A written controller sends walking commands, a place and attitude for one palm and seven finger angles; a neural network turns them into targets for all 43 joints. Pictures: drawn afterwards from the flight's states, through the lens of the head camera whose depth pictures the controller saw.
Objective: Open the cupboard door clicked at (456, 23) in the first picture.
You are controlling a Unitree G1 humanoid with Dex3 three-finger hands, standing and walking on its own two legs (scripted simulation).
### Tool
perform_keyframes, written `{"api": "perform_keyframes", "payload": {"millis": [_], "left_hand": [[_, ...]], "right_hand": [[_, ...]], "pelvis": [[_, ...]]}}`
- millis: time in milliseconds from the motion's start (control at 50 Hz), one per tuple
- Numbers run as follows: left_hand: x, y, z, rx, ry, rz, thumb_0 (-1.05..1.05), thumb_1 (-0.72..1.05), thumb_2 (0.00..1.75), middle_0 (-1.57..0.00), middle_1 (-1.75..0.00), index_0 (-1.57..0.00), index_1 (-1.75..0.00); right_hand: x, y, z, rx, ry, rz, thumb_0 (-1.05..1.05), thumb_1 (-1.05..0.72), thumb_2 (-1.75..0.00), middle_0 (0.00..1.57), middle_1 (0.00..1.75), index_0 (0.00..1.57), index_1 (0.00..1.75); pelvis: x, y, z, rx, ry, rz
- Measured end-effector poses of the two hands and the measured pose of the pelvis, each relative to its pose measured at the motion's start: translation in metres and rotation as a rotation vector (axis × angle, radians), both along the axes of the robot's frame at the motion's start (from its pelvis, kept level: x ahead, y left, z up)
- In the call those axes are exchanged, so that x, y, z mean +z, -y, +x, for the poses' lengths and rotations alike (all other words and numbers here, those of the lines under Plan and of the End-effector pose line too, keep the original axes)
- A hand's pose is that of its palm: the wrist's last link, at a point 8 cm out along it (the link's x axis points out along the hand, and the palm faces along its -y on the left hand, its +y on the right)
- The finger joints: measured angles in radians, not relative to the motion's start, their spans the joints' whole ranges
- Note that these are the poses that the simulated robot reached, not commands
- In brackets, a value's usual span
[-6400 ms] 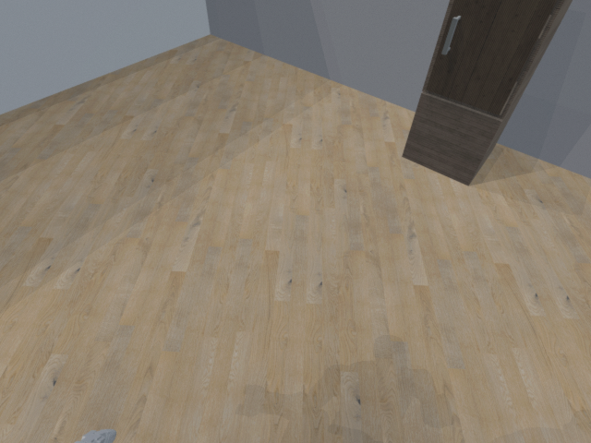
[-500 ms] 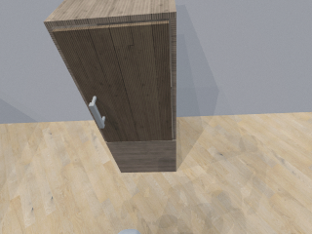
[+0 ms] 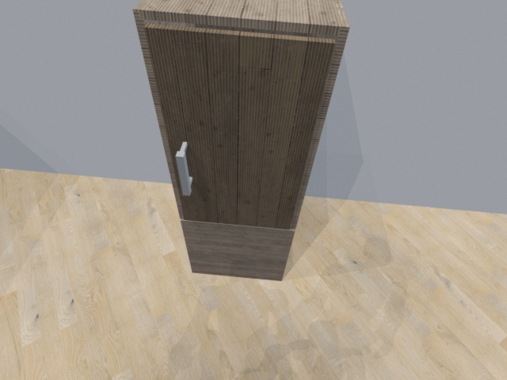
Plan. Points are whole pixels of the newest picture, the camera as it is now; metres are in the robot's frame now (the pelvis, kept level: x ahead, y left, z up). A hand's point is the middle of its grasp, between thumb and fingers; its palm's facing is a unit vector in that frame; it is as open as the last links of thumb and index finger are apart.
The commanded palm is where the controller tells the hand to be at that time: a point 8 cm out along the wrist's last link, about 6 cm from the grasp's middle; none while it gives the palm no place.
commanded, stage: come to a stop and stand still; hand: left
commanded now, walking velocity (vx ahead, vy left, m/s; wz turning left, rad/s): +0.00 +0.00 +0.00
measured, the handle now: (185, 169) +0.59 +0.23 -0.08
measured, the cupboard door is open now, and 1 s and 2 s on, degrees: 0 0 0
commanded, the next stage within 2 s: look again from close up in 0.22 s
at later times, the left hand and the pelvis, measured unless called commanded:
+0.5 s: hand out of the picture +0.02 +0.19 -0.17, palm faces -0.01 -0.98 -0.22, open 7.3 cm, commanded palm none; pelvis +0.00 +0.01 +0.00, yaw -1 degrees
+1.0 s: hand out of the picture +0.02 +0.16 -0.17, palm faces +0.01 -0.98 -0.22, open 7.3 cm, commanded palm none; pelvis +0.01 -0.01 +0.00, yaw -1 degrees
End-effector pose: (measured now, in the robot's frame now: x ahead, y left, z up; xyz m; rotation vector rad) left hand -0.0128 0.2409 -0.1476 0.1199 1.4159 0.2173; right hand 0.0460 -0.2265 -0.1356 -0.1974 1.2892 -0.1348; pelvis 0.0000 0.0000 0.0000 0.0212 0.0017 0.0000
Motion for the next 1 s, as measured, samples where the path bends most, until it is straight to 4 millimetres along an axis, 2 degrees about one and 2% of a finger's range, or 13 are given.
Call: {"api": "perform_keyframes", "payload": {"millis": [180,340,460,560,660,1000], "left_hand": [[0.002,0.015,0.013,-0.049,-0.002,-0.038,0.00,0.91,0.90,-0.20,-0.29,-0.20,-0.30],[0.002,0.011,0.025,-0.068,0.017,-0.024,0.01,0.93,0.90,-0.20,-0.29,-0.20,-0.30],[0.003,0.003,0.028,-0.100,0.040,0.002,0.01,0.92,0.90,-0.20,-0.29,-0.20,-0.30],[0.008,-0.001,0.030,-0.095,0.051,0.024,0.00,0.91,0.90,-0.20,-0.29,-0.20,-0.30],[0.012,0.002,0.032,-0.094,0.051,0.029,0.00,0.91,0.90,-0.20,-0.29,-0.20,-0.30],[0.009,0.032,0.027,-0.076,0.015,0.006,0.01,0.92,0.90,-0.20,-0.29,-0.20,-0.30]], "right_hand": [[-0.004,-0.005,-0.014,-0.051,-0.024,0.011,0.01,-0.93,-0.90,0.20,0.30,0.20,0.30],[-0.004,-0.013,-0.045,-0.069,-0.104,0.024,0.01,-0.92,-0.90,0.20,0.30,0.20,0.30],[-0.014,-0.023,-0.054,-0.063,-0.081,0.057,0.01,-0.91,-0.90,0.20,0.30,0.20,0.30],[-0.021,-0.032,-0.056,-0.057,-0.080,0.092,0.01,-0.91,-0.90,0.20,0.30,0.20,0.30],[-0.024,-0.031,-0.056,-0.059,-0.085,0.107,0.01,-0.91,-0.90,0.20,0.30,0.20,0.30],[-0.021,0.000,-0.047,-0.061,-0.105,0.079,0.01,-0.91,-0.90,0.20,0.30,0.20,0.30]], "pelvis": [[0.003,-0.008,0.004,-0.015,0.011,-0.019],[0.004,-0.008,0.005,-0.015,0.012,-0.028],[-0.003,-0.013,0.003,-0.010,0.009,-0.027],[-0.004,-0.013,0.005,-0.011,0.021,-0.019],[-0.003,-0.009,0.007,-0.018,0.024,-0.012],[-0.002,0.014,0.013,-0.022,0.017,-0.008]]}}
